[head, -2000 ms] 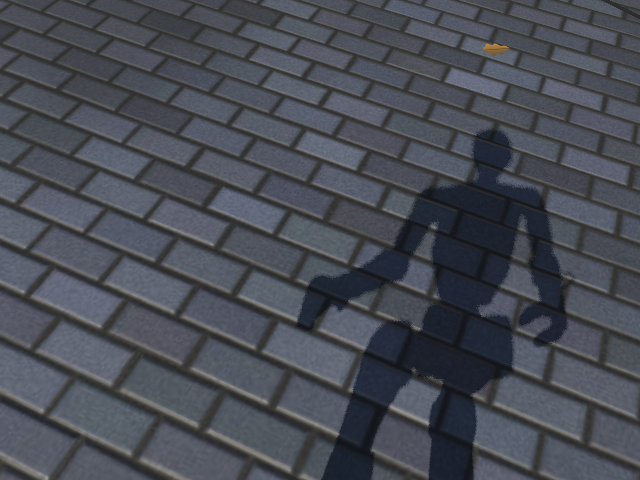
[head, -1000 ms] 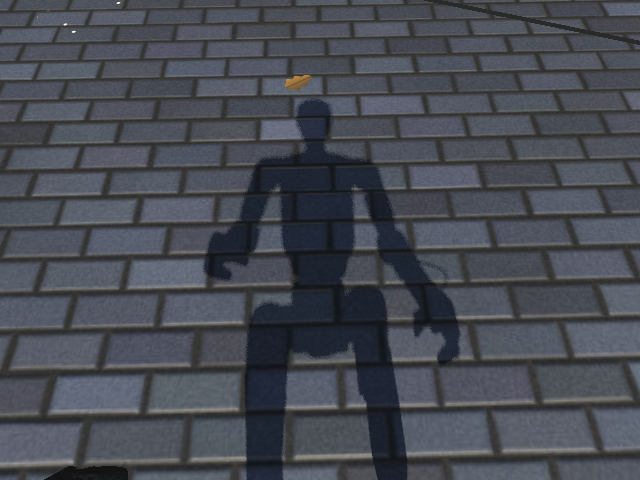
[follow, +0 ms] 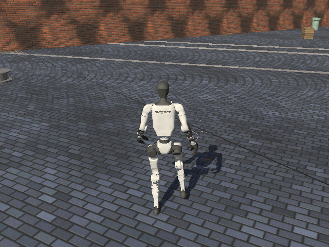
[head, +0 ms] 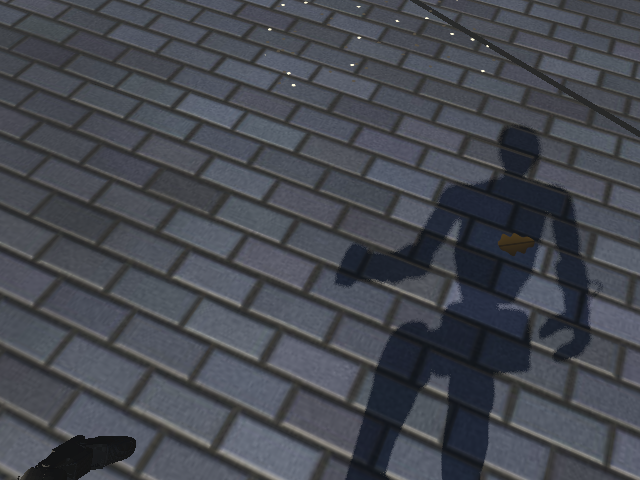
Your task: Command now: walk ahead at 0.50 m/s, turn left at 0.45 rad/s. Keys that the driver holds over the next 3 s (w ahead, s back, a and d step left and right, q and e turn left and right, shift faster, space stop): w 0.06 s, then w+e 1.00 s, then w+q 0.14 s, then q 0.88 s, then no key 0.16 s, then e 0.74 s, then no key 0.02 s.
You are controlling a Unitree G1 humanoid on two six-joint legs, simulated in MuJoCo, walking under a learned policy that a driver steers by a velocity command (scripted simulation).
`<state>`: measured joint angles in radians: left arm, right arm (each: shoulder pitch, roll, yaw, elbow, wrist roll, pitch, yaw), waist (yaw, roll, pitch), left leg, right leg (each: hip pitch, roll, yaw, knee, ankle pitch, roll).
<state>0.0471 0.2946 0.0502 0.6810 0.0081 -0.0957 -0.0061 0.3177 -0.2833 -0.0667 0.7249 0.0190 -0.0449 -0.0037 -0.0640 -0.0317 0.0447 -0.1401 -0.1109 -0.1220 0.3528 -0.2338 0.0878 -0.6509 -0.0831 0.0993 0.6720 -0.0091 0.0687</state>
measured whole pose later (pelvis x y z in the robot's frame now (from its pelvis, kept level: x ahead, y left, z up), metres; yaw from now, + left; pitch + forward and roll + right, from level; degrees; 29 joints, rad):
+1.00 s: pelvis +0.54 -0.07 -0.01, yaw -23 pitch +2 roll +3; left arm 0.12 0.31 0.06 0.64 -0.02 -0.03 -0.04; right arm 0.34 -0.30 -0.08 0.82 0.00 -0.08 0.00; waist -0.09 -0.05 0.04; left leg 0.01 -0.01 0.16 0.24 -0.28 0.00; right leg -0.69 -0.10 0.04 0.76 -0.03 0.00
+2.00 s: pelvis +0.85 -0.26 -0.01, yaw -3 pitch +3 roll -1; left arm 0.12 0.29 0.06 0.75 0.00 0.00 0.03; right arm 0.16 -0.31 -0.08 0.63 0.00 0.05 -0.03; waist -0.02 0.00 0.04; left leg -0.41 -0.11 -0.17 0.50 -0.13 0.03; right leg -0.42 0.02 0.11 0.71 -0.34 0.07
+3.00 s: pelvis +0.84 -0.32 +0.00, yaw -16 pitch +2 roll +3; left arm 0.20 0.30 0.05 0.65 -0.01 0.02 0.03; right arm 0.10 -0.31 -0.09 0.70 0.00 0.02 -0.05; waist 0.02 0.02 0.06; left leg -0.50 -0.01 -0.09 0.96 -0.34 -0.10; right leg -0.28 0.08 0.11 0.44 -0.18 -0.08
